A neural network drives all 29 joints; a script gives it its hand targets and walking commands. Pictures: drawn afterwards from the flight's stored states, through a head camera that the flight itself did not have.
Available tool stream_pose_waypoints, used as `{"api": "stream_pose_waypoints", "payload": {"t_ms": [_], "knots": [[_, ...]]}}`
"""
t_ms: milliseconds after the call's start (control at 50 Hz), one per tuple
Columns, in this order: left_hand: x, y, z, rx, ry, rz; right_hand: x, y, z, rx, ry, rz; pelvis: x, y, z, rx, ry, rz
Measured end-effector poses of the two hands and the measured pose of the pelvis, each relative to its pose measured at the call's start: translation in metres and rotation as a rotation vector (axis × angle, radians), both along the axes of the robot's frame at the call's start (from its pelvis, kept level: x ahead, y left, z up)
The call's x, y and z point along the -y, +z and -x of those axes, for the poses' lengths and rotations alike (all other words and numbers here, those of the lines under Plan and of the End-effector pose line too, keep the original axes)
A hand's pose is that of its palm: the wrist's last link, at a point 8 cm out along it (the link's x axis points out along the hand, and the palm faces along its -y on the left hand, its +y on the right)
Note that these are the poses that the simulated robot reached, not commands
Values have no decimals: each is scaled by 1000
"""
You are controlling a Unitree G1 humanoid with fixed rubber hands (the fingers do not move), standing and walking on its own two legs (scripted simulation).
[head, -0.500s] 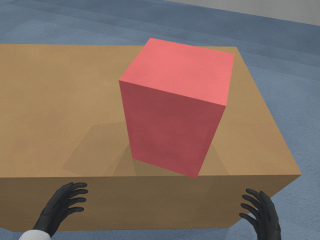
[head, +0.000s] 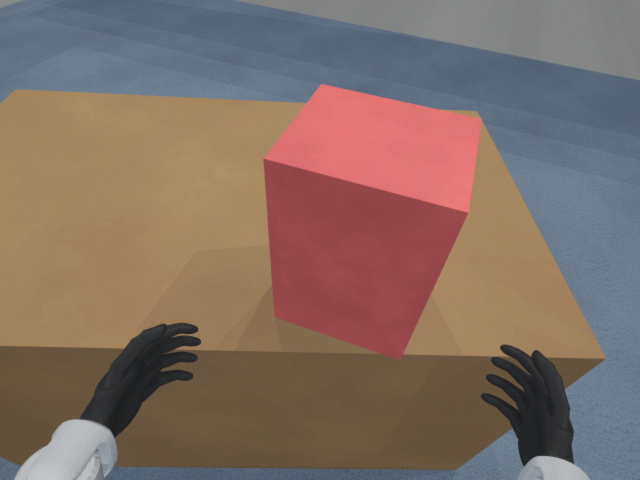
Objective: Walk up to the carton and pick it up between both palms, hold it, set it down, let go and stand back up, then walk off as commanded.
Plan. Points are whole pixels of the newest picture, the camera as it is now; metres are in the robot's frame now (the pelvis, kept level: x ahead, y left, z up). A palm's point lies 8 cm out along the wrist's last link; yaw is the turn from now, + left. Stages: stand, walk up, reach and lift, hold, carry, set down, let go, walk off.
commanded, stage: reach and lift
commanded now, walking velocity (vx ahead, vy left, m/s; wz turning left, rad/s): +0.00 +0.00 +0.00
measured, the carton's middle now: (363, 232) +0.41 +0.00 +0.09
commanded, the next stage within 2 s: none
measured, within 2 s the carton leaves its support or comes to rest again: neither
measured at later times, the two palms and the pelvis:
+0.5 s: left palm (153, 305) +0.25 +0.22 +0.12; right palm (560, 375) +0.21 -0.19 +0.11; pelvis -0.01 -0.01 +0.00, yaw -1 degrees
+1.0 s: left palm (180, 227) +0.32 +0.21 +0.16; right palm (552, 309) +0.27 -0.19 +0.14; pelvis -0.01 -0.01 +0.00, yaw +0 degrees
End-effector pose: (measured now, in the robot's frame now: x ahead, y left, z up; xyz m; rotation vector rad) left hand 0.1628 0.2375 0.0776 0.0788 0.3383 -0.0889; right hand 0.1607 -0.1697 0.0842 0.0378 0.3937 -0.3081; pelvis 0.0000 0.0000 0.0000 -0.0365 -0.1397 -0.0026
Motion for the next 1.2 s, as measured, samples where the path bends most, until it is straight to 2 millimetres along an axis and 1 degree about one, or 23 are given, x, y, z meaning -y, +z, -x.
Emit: {"api": "stream_pose_waypoints", "payload": {"t_ms": [100,280,500,720,860,960,1200], "knots": [[3,13,-13,13,-14,-5,4,4,-8,8,-1,-17,1,0,5,-1,-5,-2],[8,32,-44,29,-20,-6,9,15,-26,51,6,-48,4,-1,10,-2,-11,-7],[15,43,-84,24,-19,13,20,30,-53,79,4,-32,10,0,13,-23,-10,-16],[15,56,-125,21,-20,4,15,41,-84,108,24,-48,11,2,9,-50,-8,-17],[20,69,-144,34,-40,0,14,47,-100,133,31,-51,8,2,8,-55,-5,-13],[25,78,-156,38,-56,0,16,55,-108,158,29,-47,7,2,9,-57,-4,-11],[31,108,-186,61,-49,10,21,81,-127,190,33,-26,7,1,23,-71,1,-13]]}}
